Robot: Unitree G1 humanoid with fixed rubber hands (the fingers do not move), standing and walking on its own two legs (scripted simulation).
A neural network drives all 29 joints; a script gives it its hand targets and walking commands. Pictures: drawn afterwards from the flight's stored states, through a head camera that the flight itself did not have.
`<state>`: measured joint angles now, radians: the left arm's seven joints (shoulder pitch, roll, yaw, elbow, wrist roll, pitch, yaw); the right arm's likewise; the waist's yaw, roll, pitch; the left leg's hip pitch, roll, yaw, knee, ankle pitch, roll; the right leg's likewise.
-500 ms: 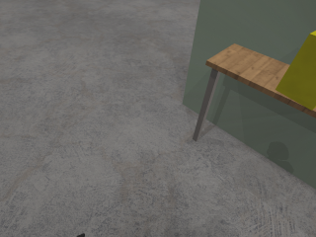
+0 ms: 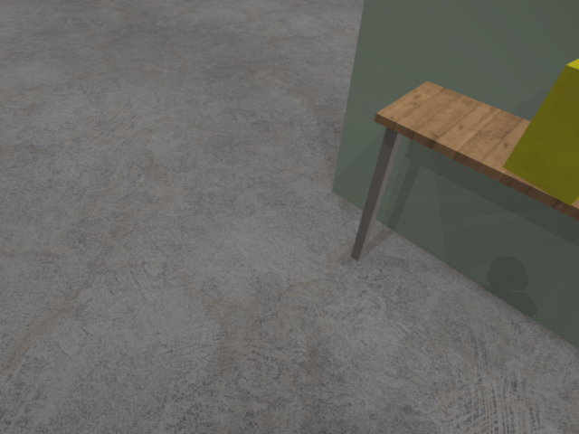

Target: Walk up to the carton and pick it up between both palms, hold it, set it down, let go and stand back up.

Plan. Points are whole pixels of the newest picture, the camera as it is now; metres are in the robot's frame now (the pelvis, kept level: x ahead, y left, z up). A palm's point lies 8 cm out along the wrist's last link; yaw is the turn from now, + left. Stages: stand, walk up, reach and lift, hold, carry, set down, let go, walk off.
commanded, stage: stand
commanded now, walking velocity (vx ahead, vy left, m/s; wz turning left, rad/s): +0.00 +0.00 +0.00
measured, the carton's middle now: out of the picture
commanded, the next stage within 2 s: walk up in 0.74 s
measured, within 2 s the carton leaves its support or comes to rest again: neither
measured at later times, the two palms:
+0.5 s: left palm out of the picture -0.01 +0.22 -0.14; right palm out of the picture -0.01 -0.21 -0.14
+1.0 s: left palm out of the picture -0.04 +0.21 -0.14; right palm out of the picture -0.03 -0.21 -0.14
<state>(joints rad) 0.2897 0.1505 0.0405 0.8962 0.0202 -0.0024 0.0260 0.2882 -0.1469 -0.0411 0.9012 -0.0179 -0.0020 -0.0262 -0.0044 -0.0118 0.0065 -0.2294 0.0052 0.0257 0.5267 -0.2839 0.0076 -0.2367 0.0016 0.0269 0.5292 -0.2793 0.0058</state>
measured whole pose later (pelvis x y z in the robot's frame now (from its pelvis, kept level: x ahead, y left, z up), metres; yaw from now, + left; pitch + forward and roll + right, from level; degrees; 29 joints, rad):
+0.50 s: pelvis -0.01 +0.00 +0.01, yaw +0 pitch -2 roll +0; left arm 0.30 0.14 0.04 1.06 0.01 0.01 0.04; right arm 0.31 -0.11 -0.03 1.08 -0.01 0.00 -0.03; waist 0.00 -0.01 0.03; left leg -0.18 0.00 0.02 0.46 -0.24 0.01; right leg -0.19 0.00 0.02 0.47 -0.24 0.01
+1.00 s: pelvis -0.01 +0.00 +0.00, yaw -4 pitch -2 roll +0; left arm 0.37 0.13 0.03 1.09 0.03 0.02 0.01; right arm 0.31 -0.12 -0.04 1.08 -0.05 -0.01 -0.05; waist 0.03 -0.01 0.04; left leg -0.19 0.03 0.08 0.47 -0.25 0.03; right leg -0.32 0.01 0.03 0.70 -0.42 0.02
